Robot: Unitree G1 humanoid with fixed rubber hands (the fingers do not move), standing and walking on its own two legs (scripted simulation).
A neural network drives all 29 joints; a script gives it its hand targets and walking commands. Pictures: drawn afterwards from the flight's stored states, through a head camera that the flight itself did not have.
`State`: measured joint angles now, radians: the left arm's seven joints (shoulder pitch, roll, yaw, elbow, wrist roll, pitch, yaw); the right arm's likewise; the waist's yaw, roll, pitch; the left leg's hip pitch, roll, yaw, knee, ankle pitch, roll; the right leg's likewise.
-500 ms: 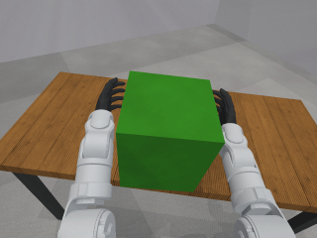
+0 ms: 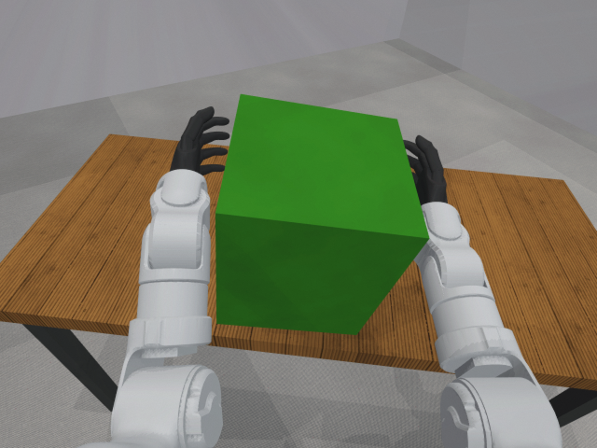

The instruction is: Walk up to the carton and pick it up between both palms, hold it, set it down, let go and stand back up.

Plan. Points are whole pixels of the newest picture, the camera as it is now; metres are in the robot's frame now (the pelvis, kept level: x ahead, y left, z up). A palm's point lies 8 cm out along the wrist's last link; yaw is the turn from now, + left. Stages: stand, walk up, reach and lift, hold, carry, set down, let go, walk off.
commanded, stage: reach and lift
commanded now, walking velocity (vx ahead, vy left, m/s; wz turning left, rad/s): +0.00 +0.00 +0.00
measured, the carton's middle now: (303, 225) +0.39 -0.01 +0.10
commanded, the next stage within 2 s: hold in 1.04 s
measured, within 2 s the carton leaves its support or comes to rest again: neither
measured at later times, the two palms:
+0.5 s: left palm (187, 158) +0.39 +0.13 +0.22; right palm (435, 183) +0.38 -0.17 +0.19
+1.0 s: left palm (184, 153) +0.37 +0.13 +0.24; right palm (452, 167) +0.36 -0.17 +0.22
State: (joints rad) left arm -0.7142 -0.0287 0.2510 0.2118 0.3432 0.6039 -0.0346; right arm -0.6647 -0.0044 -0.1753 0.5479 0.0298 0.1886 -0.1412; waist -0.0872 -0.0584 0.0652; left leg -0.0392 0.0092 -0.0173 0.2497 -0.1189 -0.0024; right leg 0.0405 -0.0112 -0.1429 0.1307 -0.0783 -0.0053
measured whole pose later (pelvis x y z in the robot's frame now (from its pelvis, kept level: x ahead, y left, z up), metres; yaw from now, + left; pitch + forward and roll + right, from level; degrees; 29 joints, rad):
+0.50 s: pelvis +0.01 +0.00 +0.00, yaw +0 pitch -7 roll -1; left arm -0.70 -0.01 0.22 0.04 0.32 0.77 -0.01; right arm -0.67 -0.06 -0.08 0.44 0.17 0.30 -0.19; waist -0.10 -0.06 0.08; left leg 0.00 0.01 -0.02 0.26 -0.14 -0.01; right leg 0.08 -0.01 -0.14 0.13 -0.09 -0.01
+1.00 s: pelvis -0.01 +0.00 +0.00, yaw -1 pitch -6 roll -1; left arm -0.79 -0.02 0.28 0.09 0.33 0.84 -0.04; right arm -0.78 -0.07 -0.13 0.46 0.17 0.44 -0.19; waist -0.11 -0.07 0.03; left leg -0.05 0.02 -0.01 0.27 -0.11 -0.01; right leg 0.03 0.00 -0.13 0.15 -0.07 -0.01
